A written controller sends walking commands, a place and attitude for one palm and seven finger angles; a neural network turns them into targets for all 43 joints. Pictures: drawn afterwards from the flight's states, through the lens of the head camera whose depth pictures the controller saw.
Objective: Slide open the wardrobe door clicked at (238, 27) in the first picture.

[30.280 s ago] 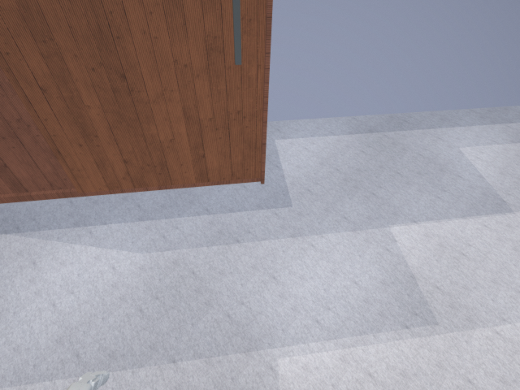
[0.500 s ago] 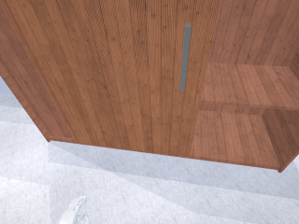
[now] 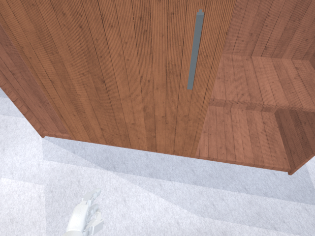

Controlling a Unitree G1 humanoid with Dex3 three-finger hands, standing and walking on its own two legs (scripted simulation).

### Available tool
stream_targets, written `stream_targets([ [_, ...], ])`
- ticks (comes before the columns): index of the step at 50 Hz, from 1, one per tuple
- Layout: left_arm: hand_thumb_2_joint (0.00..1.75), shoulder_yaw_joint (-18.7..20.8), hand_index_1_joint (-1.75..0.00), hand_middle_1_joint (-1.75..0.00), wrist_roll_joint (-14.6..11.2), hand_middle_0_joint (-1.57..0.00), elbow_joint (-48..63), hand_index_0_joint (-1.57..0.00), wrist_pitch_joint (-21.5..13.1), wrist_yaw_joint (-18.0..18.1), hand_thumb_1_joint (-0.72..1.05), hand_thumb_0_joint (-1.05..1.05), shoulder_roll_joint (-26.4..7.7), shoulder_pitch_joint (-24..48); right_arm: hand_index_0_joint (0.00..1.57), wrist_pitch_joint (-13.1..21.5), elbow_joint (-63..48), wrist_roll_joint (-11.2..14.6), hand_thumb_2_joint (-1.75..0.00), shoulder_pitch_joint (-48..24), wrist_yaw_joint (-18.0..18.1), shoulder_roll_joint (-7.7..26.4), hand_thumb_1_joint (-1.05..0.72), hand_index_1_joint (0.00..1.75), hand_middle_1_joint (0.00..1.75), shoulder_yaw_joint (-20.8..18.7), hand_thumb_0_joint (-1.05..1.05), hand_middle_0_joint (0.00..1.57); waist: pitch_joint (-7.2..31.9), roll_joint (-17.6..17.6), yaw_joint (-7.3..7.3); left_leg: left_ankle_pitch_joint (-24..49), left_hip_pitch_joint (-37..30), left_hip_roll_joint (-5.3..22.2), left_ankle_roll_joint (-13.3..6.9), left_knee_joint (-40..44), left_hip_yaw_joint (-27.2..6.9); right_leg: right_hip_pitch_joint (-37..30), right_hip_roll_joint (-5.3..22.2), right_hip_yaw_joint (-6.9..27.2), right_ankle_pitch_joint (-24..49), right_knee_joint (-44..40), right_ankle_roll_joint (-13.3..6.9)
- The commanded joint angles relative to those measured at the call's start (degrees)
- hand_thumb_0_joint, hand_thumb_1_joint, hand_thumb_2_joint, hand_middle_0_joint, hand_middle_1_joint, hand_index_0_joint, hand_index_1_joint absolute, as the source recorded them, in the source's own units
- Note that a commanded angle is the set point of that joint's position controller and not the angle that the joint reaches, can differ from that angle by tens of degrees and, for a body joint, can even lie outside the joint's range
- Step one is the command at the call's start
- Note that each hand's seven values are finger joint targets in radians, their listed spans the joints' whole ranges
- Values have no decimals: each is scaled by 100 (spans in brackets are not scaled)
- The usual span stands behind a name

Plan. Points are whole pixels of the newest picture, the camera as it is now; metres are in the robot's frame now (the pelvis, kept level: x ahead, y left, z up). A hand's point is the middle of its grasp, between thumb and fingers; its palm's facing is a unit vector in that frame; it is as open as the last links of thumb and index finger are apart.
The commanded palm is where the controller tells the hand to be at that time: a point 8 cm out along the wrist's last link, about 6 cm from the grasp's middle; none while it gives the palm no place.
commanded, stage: stop stepping back and stand still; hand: right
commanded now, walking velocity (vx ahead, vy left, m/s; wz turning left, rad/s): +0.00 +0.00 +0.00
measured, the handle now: (194, 53) +0.73 -0.10 +0.09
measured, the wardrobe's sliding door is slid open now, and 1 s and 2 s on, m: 0.63 0.63 0.63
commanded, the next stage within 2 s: let the arm hang, fingers relaxed in 0.16 s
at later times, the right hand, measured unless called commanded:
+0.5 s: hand out of the picture +0.10 -0.22 -0.14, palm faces -0.02 +0.96 -0.27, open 7.4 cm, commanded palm none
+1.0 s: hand out of the picture -0.04 -0.21 -0.17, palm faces +0.02 +0.97 -0.23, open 7.4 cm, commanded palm none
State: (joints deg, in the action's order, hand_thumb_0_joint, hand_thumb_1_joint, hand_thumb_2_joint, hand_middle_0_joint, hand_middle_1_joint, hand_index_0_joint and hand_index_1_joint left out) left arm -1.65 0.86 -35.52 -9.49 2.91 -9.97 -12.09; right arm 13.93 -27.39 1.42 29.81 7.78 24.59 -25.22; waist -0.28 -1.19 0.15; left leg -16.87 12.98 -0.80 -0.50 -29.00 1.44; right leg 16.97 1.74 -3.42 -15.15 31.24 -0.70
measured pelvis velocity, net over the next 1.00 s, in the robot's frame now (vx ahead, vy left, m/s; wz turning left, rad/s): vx -0.02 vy -0.02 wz -0.02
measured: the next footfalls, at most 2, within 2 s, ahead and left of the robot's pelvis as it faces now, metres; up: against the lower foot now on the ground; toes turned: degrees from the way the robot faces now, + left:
none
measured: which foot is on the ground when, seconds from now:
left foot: down 0.00-1.00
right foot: down 0.00-1.00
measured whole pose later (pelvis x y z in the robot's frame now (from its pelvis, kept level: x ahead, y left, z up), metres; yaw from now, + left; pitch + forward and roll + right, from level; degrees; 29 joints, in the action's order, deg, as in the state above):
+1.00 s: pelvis -0.02 -0.02 +0.01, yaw -1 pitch +0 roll +1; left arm 0.1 1.4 -64.5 1.5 1.0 -8.4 -15.4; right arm -0.5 65.8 -0.6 15.4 1.3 10.6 -0.2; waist -2.7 1.3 0.6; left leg -12.7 11.3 1.5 1.0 -24.4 1.7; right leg 14.7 -0.8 -3.5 -9.8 24.7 -2.5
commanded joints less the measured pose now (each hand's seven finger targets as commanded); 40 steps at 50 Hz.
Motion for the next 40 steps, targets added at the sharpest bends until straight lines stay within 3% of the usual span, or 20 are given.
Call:
stream_targets([
  [1,90,390,-30,-30,-83,-20,791,-20,-195,112,90,0,-865,265,20,210,-864,96,-90,41,132,819,-90,30,30,-576,0,20,1119,338,6,2781,-641,498,-62,159,-582,-470,390,372,2134,-278,0],
  [7,90,356,-30,-30,-78,-20,871,-20,-86,198,90,0,-854,429,20,144,-918,95,-90,-250,125,875,-90,30,30,-499,0,20,877,258,-18,2366,-465,433,-10,350,-547,-503,382,395,1857,-494,-29],
  [12,90,357,-30,-30,-68,-20,917,-20,-70,225,90,0,-864,477,20,147,-1004,77,-90,-374,149,843,-90,30,30,-433,0,20,719,434,-43,1890,-477,411,-14,517,-540,-361,322,427,1437,-647,-35],
  [13,90,666,-30,-30,-114,-20,-440,-20,-189,-329,90,0,-1979,765,20,-775,3497,-343,-90,-526,-630,-43,-90,30,30,1921,0,20,346,504,224,2742,226,990,-141,-193,-152,-115,488,492,2378,257,-65],
  [14,90,696,-30,-30,-160,-20,-315,-20,236,-344,90,0,-1766,396,20,-1233,3537,-281,-90,-656,-739,8,-90,30,30,1797,0,20,689,624,161,2047,324,911,-184,-48,-370,-337,559,489,2089,-20,-16],
  [15,90,634,-30,-30,-106,-20,-325,-20,373,-335,90,0,-1670,362,20,-1299,3752,-281,-90,-835,-768,-118,-90,30,30,1881,0,20,700,508,101,1116,375,752,-156,-172,-170,-72,667,706,1629,-172,-151],
  [16,90,573,-30,-30,-60,-20,-330,-20,485,-334,90,0,-1604,399,20,-1309,4093,-314,-90,-1020,-785,-140,-90,30,30,1925,0,20,527,153,47,719,325,594,-117,-277,-85,196,723,884,1535,-321,-254],
  [18,90,474,-30,-30,2,-20,-401,-20,619,-323,90,0,-1636,486,20,-1322,4765,-308,-90,-1278,-796,-36,-90,30,30,2031,0,20,427,-457,-8,574,72,580,-124,-152,-165,441,653,1065,1322,-447,-319],
  [20,90,450,-30,-30,43,-20,-642,-20,713,-319,90,0,-1605,468,20,-1310,5556,-310,-90,-1552,-782,47,-90,30,30,2113,0,20,447,-743,36,901,80,743,-201,78,-415,179,465,938,1371,-355,-231],
  [25,90,275,-30,-30,80,-20,-1294,-20,925,-280,90,0,-1221,406,20,-1383,7168,-242,-90,-1778,-707,-149,-90,30,30,2371,0,20,296,229,62,518,-9,753,-159,556,-605,-171,330,810,870,-775,-106],
  [30,90,261,-30,-30,63,-20,-1917,-20,971,-196,90,0,-941,126,20,-1348,8185,-219,-90,-1551,-678,-405,-90,30,30,2360,0,20,141,869,54,81,-90,713,-202,998,-630,-225,339,750,213,-1020,-71],
  [34,90,300,-30,-30,44,-20,-2266,-20,1001,-153,90,0,-856,-235,20,-1340,8649,-208,-90,-1453,-676,-492,-90,30,30,2396,0,20,8,523,99,-216,54,710,-224,1207,-596,-287,335,730,-88,-1056,-75],
  [40,90,325,-30,-30,12,-20,-2563,-20,964,-105,90,0,-743,-560,20,-1336,9050,-208,-90,-1260,-637,-683,-90,30,30,2429,0,20,-14,136,71,199,-86,640,-169,1054,-419,-337,453,789,216,-1193,-149],
])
